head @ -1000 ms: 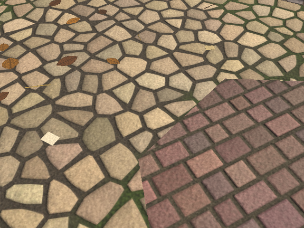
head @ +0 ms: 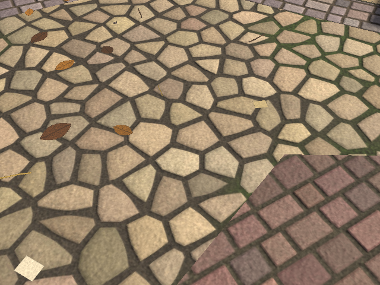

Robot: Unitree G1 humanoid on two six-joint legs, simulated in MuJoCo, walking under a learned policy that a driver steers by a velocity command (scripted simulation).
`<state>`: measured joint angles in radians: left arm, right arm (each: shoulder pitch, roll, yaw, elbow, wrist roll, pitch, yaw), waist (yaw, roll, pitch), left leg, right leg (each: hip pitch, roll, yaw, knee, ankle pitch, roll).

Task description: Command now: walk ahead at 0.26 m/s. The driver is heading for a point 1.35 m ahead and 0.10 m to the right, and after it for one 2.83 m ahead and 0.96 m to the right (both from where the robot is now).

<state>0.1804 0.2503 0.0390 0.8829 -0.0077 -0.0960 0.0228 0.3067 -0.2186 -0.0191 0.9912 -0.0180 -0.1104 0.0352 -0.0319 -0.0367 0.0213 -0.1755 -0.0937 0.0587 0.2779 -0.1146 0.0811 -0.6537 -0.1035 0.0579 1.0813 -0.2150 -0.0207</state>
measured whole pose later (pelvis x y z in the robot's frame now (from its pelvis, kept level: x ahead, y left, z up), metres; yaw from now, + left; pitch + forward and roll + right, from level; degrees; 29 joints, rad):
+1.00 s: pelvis +0.15 -0.03 -0.01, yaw +0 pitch -1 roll +0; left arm 0.16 0.19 0.04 1.05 0.00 0.01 0.03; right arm 0.30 -0.16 -0.01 1.11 0.00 -0.02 -0.04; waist -0.01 0.00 0.04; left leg -0.14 0.00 0.02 0.52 -0.36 0.00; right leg -0.30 0.01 -0.01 0.53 -0.21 -0.01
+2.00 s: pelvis +0.36 -0.05 +0.00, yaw +0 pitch +1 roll +0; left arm 0.21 0.23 0.06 1.06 -0.01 -0.05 0.03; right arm 0.21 -0.22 -0.07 1.02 0.00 -0.06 -0.02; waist -0.01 -0.01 -0.01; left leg -0.33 -0.01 0.04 0.40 -0.10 0.05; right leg -0.43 -0.03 -0.03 0.99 -0.45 -0.04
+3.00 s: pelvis +0.77 -0.01 +0.00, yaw +1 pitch +1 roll +1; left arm 0.11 0.25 0.09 0.91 -0.01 -0.09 0.02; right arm 0.34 -0.22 -0.05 1.04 0.00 -0.09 0.01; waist -0.05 -0.04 0.00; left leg -0.09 -0.07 0.07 0.25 -0.19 0.06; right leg -0.71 -0.15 0.03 0.91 -0.07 -0.03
